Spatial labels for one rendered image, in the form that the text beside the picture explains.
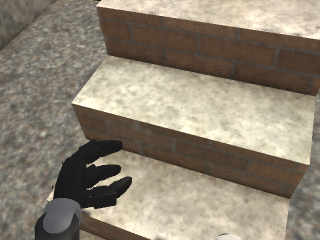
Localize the robot left forearm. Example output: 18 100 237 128
34 198 82 240

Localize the robot left hand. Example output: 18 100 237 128
52 139 132 209

